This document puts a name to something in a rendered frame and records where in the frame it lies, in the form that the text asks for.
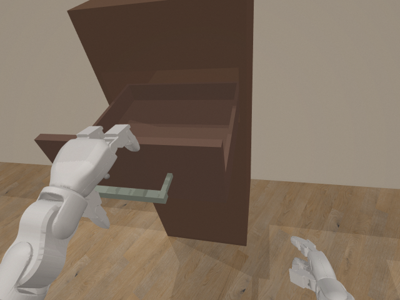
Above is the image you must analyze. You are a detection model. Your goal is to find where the robot right forearm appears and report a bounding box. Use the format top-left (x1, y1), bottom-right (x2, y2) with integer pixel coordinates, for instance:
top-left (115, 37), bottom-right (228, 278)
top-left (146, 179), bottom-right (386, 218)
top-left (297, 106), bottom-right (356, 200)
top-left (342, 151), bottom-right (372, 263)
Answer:
top-left (315, 278), bottom-right (355, 300)

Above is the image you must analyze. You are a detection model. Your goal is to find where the drawer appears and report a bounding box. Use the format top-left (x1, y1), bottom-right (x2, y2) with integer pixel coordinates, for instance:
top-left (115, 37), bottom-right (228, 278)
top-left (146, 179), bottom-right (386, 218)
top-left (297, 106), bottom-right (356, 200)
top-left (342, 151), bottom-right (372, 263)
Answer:
top-left (35, 81), bottom-right (239, 203)

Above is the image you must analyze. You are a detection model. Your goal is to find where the right robot hand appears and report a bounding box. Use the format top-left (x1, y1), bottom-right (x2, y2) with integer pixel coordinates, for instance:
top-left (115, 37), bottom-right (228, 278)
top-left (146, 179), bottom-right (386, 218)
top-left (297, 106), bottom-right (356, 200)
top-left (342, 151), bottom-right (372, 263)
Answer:
top-left (289, 236), bottom-right (337, 293)

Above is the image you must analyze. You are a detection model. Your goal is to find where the cabinet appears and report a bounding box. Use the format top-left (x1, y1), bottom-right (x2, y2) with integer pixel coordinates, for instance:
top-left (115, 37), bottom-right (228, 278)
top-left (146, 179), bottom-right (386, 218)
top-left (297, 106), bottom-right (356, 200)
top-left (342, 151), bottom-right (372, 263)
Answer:
top-left (67, 0), bottom-right (254, 246)

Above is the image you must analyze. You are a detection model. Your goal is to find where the left robot hand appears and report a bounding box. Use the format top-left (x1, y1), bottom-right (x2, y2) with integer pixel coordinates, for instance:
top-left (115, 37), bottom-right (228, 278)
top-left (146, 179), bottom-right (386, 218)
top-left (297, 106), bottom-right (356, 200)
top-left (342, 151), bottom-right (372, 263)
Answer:
top-left (49, 124), bottom-right (140, 229)

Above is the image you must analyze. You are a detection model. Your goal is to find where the robot left forearm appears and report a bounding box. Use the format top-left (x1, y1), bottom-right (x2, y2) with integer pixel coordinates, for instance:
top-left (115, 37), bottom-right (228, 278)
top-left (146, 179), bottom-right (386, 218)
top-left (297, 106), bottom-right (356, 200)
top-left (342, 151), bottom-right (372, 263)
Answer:
top-left (0, 186), bottom-right (88, 300)

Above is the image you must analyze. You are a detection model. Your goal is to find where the handle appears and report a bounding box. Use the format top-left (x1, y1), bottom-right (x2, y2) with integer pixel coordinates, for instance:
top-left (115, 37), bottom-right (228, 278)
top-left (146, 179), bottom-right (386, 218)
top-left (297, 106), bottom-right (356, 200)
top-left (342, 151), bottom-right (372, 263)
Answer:
top-left (94, 173), bottom-right (173, 204)

